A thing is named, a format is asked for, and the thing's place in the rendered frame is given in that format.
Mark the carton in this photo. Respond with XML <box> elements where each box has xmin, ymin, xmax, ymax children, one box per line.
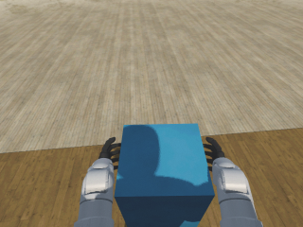
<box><xmin>114</xmin><ymin>123</ymin><xmax>215</xmax><ymax>227</ymax></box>

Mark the robot left hand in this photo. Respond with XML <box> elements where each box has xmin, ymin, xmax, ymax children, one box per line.
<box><xmin>98</xmin><ymin>137</ymin><xmax>121</xmax><ymax>170</ymax></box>

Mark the robot left forearm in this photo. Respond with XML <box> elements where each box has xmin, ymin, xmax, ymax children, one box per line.
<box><xmin>74</xmin><ymin>158</ymin><xmax>115</xmax><ymax>227</ymax></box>

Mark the robot right hand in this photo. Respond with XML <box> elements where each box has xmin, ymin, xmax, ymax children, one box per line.
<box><xmin>203</xmin><ymin>137</ymin><xmax>225</xmax><ymax>171</ymax></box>

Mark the robot right forearm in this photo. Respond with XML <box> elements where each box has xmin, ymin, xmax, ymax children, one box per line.
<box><xmin>212</xmin><ymin>157</ymin><xmax>263</xmax><ymax>227</ymax></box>

